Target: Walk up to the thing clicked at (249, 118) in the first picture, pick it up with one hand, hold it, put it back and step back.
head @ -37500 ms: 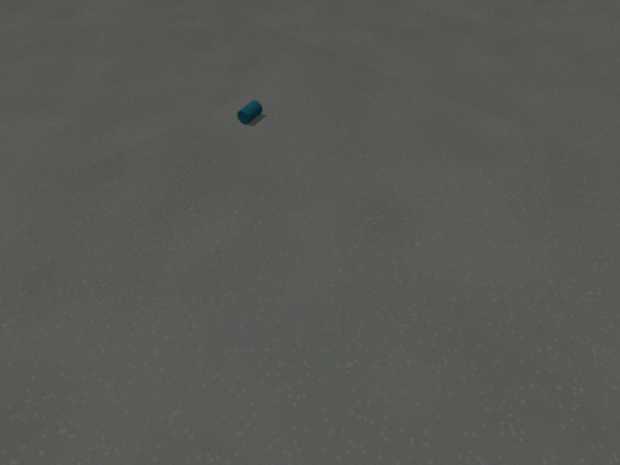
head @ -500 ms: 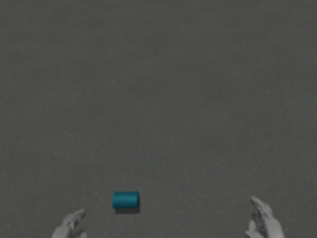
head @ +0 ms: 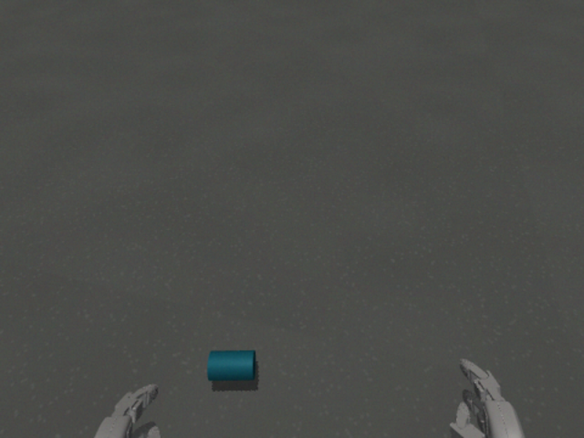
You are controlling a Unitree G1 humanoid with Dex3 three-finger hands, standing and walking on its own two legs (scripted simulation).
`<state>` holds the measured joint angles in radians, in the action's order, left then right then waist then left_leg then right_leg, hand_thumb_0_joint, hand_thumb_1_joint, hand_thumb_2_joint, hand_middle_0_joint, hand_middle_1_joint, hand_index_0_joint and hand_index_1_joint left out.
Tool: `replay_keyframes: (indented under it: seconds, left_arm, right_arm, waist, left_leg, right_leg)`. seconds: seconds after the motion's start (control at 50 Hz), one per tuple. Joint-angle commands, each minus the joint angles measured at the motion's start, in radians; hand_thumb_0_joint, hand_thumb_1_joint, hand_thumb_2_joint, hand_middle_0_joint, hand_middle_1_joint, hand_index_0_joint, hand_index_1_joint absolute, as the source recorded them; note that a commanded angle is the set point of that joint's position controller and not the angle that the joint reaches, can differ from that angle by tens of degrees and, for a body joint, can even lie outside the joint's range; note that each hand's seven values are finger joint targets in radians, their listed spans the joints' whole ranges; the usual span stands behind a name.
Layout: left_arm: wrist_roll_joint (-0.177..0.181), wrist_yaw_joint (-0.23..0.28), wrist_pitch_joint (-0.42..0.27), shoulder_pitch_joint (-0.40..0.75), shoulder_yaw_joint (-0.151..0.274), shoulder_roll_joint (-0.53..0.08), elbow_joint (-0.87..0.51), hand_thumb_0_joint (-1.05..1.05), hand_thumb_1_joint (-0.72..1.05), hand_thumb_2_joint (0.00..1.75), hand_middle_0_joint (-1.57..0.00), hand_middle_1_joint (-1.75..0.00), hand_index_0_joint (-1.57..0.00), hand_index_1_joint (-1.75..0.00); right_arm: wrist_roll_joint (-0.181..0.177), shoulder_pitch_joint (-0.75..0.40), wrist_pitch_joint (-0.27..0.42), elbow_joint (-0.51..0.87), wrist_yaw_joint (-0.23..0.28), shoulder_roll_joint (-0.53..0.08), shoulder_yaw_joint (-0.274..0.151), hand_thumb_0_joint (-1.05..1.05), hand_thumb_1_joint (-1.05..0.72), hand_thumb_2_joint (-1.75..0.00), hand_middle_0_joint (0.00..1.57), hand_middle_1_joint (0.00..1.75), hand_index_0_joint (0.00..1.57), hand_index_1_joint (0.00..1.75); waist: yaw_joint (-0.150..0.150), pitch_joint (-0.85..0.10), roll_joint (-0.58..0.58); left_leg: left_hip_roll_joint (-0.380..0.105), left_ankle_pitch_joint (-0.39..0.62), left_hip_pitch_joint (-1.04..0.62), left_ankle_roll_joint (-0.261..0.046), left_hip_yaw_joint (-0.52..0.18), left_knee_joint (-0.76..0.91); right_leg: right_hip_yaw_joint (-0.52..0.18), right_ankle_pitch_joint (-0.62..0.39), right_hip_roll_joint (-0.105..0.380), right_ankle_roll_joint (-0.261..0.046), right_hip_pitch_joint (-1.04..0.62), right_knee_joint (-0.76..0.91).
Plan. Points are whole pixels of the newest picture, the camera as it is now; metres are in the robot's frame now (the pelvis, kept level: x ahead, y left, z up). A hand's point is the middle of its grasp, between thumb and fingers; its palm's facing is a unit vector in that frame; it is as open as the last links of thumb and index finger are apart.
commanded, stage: stand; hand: left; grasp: from above
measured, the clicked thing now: (232, 365) +0.50 +0.20 -0.67
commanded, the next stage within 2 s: none
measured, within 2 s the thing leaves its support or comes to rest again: neither
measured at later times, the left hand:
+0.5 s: hand out of the picture +0.07 +0.24 -0.11, palm faces +0.03 -0.94 -0.34, open 7.4 cm
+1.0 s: hand out of the picture +0.03 +0.24 -0.10, palm faces +0.03 -0.94 -0.34, open 7.4 cm
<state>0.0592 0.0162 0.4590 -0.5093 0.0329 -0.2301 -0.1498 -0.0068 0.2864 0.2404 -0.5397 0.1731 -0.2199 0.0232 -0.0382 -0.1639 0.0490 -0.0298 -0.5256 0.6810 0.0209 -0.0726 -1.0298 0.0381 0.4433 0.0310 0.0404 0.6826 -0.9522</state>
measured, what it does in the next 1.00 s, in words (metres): rises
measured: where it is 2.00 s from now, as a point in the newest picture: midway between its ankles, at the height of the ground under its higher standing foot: outside the picture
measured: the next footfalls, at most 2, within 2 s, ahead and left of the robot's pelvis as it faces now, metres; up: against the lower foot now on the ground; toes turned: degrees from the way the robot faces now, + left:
none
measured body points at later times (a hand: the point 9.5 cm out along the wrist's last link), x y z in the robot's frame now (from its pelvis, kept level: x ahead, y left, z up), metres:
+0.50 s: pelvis -0.01 +0.00 +0.04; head -0.01 +0.00 +0.49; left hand +0.07 +0.29 -0.09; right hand +0.07 -0.28 -0.09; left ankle -0.01 +0.13 -0.68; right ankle +0.02 -0.15 -0.68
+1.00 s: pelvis -0.01 +0.00 +0.06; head -0.02 -0.01 +0.51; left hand +0.03 +0.29 -0.07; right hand +0.05 -0.28 -0.08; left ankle -0.01 +0.13 -0.68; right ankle +0.02 -0.15 -0.68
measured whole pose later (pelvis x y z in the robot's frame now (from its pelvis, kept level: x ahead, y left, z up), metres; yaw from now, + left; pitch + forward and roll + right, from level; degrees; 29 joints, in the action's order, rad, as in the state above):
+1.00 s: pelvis -0.01 +0.00 +0.06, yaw +0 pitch -5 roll +0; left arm -0.03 0.02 0.01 -0.18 0.04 -0.29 1.11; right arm 0.03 0.19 0.00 -1.08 0.02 -0.29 -0.04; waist 0.01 0.07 0.02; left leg 0.00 -0.23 0.11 0.01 -0.03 -0.43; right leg 0.01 0.19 0.06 0.04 0.15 -0.43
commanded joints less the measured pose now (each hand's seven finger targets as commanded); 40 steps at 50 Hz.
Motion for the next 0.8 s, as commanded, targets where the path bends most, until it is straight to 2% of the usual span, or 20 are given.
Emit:
replay_keyframes:
  seconds: [0.0,0.06,0.08,0.1,0.12,0.14,0.16,0.18,0.2,0.22,0.24,0.3,0.4,0.44,0.48,0.58,0.64,0.7,0.74,0.78]
  left_arm:
    - [-0.01,0.011,-0.053,0.011,0.065,-0.105,-0.182,0.0,0.9,0.9,-0.2,-0.3,-0.2,-0.3]
    - [-0.008,0.009,-0.048,0.033,0.059,-0.099,-0.195,0.0,0.9,0.9,-0.2,-0.3,-0.2,-0.3]
    - [-0.127,0.05,-0.266,0.319,0.057,-0.189,0.156,0.0,0.9,0.9,-0.2,-0.3,-0.2,-0.3]
    - [-0.133,0.048,-0.331,0.21,0.074,-0.2,0.336,0.0,0.9,0.9,-0.2,-0.3,-0.2,-0.3]
    - [-0.141,0.044,-0.363,0.204,0.071,-0.212,0.39,0.0,0.9,0.9,-0.2,-0.3,-0.2,-0.3]
    - [-0.138,0.036,-0.38,0.247,0.064,-0.218,0.414,0.0,0.9,0.9,-0.2,-0.3,-0.2,-0.3]
    - [-0.131,0.032,-0.397,0.262,0.06,-0.215,0.452,0.0,0.9,0.9,-0.2,-0.3,-0.2,-0.3]
    - [-0.125,0.029,-0.406,0.27,0.056,-0.216,0.493,0.0,0.9,0.9,-0.2,-0.3,-0.2,-0.3]
    - [-0.119,0.026,-0.408,0.26,0.057,-0.208,0.529,0.0,0.9,0.9,-0.2,-0.3,-0.2,-0.3]
    - [-0.116,0.025,-0.411,0.275,0.062,-0.211,0.569,0.0,0.9,0.9,-0.2,-0.3,-0.2,-0.3]
    - [-0.11,0.025,-0.418,0.281,0.062,-0.209,0.61,0.0,0.9,0.9,-0.2,-0.3,-0.2,-0.3]
    - [-0.11,0.026,-0.442,0.315,0.062,-0.209,0.721,0.0,0.9,0.9,-0.2,-0.3,-0.2,-0.3]
    - [-0.109,0.025,-0.459,0.337,0.063,-0.213,0.86,0.0,0.9,0.9,-0.2,-0.3,-0.2,-0.3]
    - [-0.105,0.024,-0.461,0.329,0.061,-0.211,0.912,0.0,0.9,0.9,-0.2,-0.3,-0.2,-0.3]
    - [-0.101,0.023,-0.465,0.319,0.061,-0.214,0.961,0.0,0.9,0.9,-0.2,-0.3,-0.2,-0.3]
    - [-0.094,0.026,-0.475,0.315,0.056,-0.232,1.06,0.0,0.9,0.9,-0.2,-0.3,-0.2,-0.3]
    - [-0.089,0.028,-0.471,0.334,0.052,-0.227,1.096,0.0,0.9,0.9,-0.2,-0.3,-0.2,-0.3]
    - [-0.091,0.028,-0.47,0.33,0.05,-0.234,1.138,0.0,0.9,0.9,-0.2,-0.3,-0.2,-0.3]
    - [-0.091,0.026,-0.468,0.33,0.044,-0.225,1.158,0.0,0.9,0.9,-0.2,-0.3,-0.2,-0.3]
    - [-0.09,0.026,-0.47,0.341,0.044,-0.232,1.171,0.0,0.9,0.9,-0.2,-0.3,-0.2,-0.3]
  right_arm:
    - [0.0,-0.061,0.059,0.162,0.019,-0.126,-0.054,0.0,-0.9,-0.9,0.2,0.3,0.2,0.3]
    - [0.0,-0.064,0.061,0.166,0.017,-0.125,-0.052,0.0,-0.9,-0.9,0.2,0.3,0.2,0.3]
    - [0.13,-0.126,-0.055,-0.096,-0.042,-0.246,-0.091,0.0,-0.9,-0.9,0.2,0.3,0.2,0.3]
    - [0.128,-0.115,-0.099,-0.098,-0.072,-0.252,-0.104,0.0,-0.9,-0.9,0.2,0.3,0.2,0.3]
    - [0.128,-0.104,-0.12,-0.09,-0.09,-0.247,-0.1,0.0,-0.9,-0.9,0.2,0.3,0.2,0.3]
    - [0.129,-0.087,-0.135,-0.086,-0.104,-0.252,-0.099,0.0,-0.9,-0.9,0.2,0.3,0.2,0.3]
    - [0.107,-0.094,-0.14,-0.099,-0.12,-0.24,-0.094,0.0,-0.9,-0.9,0.2,0.3,0.2,0.3]
    - [0.075,-0.1,-0.144,-0.119,-0.136,-0.221,-0.094,0.0,-0.9,-0.9,0.2,0.3,0.2,0.3]
    - [0.068,-0.127,-0.15,-0.129,-0.144,-0.224,-0.101,0.0,-0.9,-0.9,0.2,0.3,0.2,0.3]
    - [0.061,-0.133,-0.156,-0.134,-0.148,-0.224,-0.103,0.0,-0.9,-0.9,0.2,0.3,0.2,0.3]
    - [0.056,-0.136,-0.159,-0.148,-0.151,-0.223,-0.109,0.0,-0.9,-0.9,0.2,0.3,0.2,0.3]
    - [0.059,-0.124,-0.175,-0.204,-0.153,-0.221,-0.113,0.0,-0.9,-0.9,0.2,0.3,0.2,0.3]
    - [0.06,-0.121,-0.198,-0.271,-0.15,-0.232,-0.118,0.0,-0.9,-0.9,0.2,0.3,0.2,0.3]
    - [0.058,-0.118,-0.202,-0.294,-0.147,-0.239,-0.119,0.0,-0.9,-0.9,0.2,0.3,0.2,0.3]
    - [0.053,-0.112,-0.206,-0.32,-0.145,-0.243,-0.118,0.0,-0.9,-0.9,0.2,0.3,0.2,0.3]
    - [0.041,-0.091,-0.214,-0.38,-0.137,-0.235,-0.111,0.0,-0.9,-0.9,0.2,0.3,0.2,0.3]
    - [0.041,-0.099,-0.215,-0.408,-0.135,-0.251,-0.11,0.0,-0.9,-0.9,0.2,0.3,0.2,0.3]
    - [0.037,-0.105,-0.215,-0.426,-0.135,-0.246,-0.106,0.0,-0.9,-0.9,0.2,0.3,0.2,0.3]
    - [0.038,-0.105,-0.219,-0.442,-0.135,-0.248,-0.103,0.0,-0.9,-0.9,0.2,0.3,0.2,0.3]
    - [0.036,-0.107,-0.219,-0.45,-0.137,-0.25,-0.103,0.0,-0.9,-0.9,0.2,0.3,0.2,0.3]
  waist:
    - [-0.001,-0.087,-0.008]
    - [-0.005,-0.071,-0.009]
    - [0.071,0.146,-0.077]
    - [0.071,0.067,-0.101]
    - [0.056,0.053,-0.122]
    - [0.031,0.068,-0.085]
    - [0.048,0.058,-0.028]
    - [0.058,0.042,-0.024]
    - [0.077,0.058,-0.052]
    - [0.076,0.064,-0.062]
    - [0.076,0.047,-0.07]
    - [0.063,0.056,-0.051]
    - [0.057,0.156,-0.035]
    - [0.057,0.168,-0.008]
    - [0.059,0.176,-0.012]
    - [0.048,0.174,-0.076]
    - [0.051,0.195,-0.011]
    - [0.053,0.192,-0.05]
    - [0.054,0.222,-0.027]
    - [0.052,0.217,-0.044]
  left_leg:
    - [0.026,0.245,-0.05,-0.024,0.029,0.175]
    - [0.026,0.199,-0.039,-0.027,0.025,0.182]
    - [-0.015,0.432,-0.097,-0.068,-0.006,0.241]
    - [-0.009,0.423,-0.163,-0.081,0.024,0.25]
    - [0.001,0.398,-0.195,-0.085,0.028,0.25]
    - [0.004,0.333,-0.192,-0.082,0.004,0.274]
    - [0.007,0.296,-0.225,-0.085,-0.017,0.309]
    - [0.005,0.288,-0.247,-0.087,-0.014,0.328]
    - [0.003,0.287,-0.268,-0.085,-0.006,0.333]
    - [0.006,0.266,-0.258,-0.078,-0.01,0.346]
    - [0.004,0.298,-0.289,-0.078,-0.01,0.339]
    - [-0.007,0.319,-0.32,-0.076,-0.022,0.374]
    - [-0.021,0.226,-0.326,-0.079,-0.051,0.473]
    - [-0.035,0.209,-0.343,-0.078,-0.067,0.518]
    - [-0.042,0.211,-0.341,-0.073,-0.076,0.552]
    - [-0.029,0.332,-0.462,-0.053,-0.031,0.558]
    - [-0.049,0.324,-0.446,-0.054,-0.051,0.627]
    - [-0.049,0.358,-0.475,-0.048,-0.042,0.641]
    - [-0.054,0.283,-0.454,-0.048,-0.052,0.679]
    - [-0.051,0.301,-0.462,-0.047,-0.044,0.69]
  right_leg:
    - [0.036,-0.17,-0.043,-0.035,-0.095,0.14]
    - [0.036,-0.134,-0.043,-0.033,-0.084,0.15]
    - [-0.036,-0.174,0.025,-0.087,-0.257,0.175]
    - [-0.09,-0.167,0.037,-0.113,-0.282,0.2]
    - [-0.115,-0.174,0.049,-0.125,-0.277,0.213]
    - [-0.112,-0.139,0.036,-0.121,-0.245,0.212]
    - [-0.101,-0.145,0.042,-0.112,-0.284,0.198]
    - [-0.09,-0.155,0.048,-0.102,-0.311,0.201]
    - [-0.094,-0.146,0.05,-0.098,-0.29,0.227]
    - [-0.093,-0.115,0.047,-0.093,-0.293,0.247]
    - [-0.096,-0.157,0.054,-0.09,-0.307,0.258]
    - [-0.09,-0.24,0.06,-0.075,-0.353,0.28]
    - [-0.086,-0.14,0.052,-0.072,-0.354,0.367]
    - [-0.077,-0.154,0.046,-0.068,-0.374,0.386]
    - [-0.077,-0.177,0.05,-0.066,-0.424,0.417]
    - [-0.112,-0.266,0.082,-0.067,-0.456,0.512]
    - [-0.085,-0.266,0.066,-0.054,-0.5,0.518]
    - [-0.088,-0.282,0.073,-0.054,-0.527,0.545]
    - [-0.079,-0.244,0.066,-0.046,-0.53,0.561]
    - [-0.087,-0.257,0.074,-0.048,-0.551,0.573]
